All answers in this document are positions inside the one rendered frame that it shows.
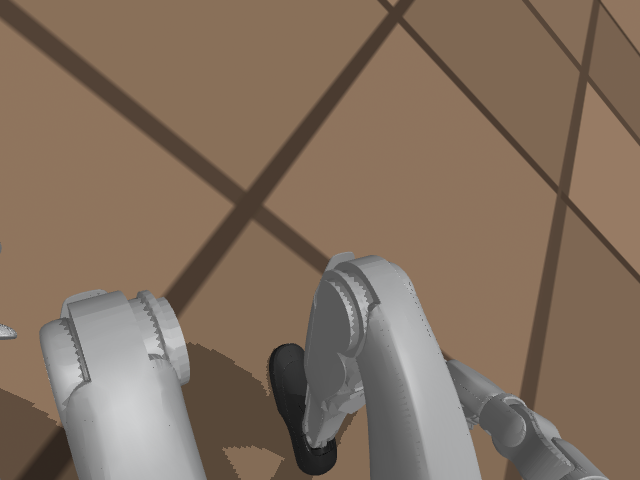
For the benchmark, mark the right robot arm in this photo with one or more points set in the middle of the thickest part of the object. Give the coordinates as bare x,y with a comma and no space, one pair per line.
532,443

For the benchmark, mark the right robot hand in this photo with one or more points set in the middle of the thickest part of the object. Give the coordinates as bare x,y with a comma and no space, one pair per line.
474,390

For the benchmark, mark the left robot hand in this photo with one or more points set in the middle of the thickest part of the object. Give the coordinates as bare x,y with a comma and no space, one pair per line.
7,333

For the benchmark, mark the right robot foot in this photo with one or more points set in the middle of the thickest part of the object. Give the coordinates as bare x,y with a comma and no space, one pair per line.
289,385

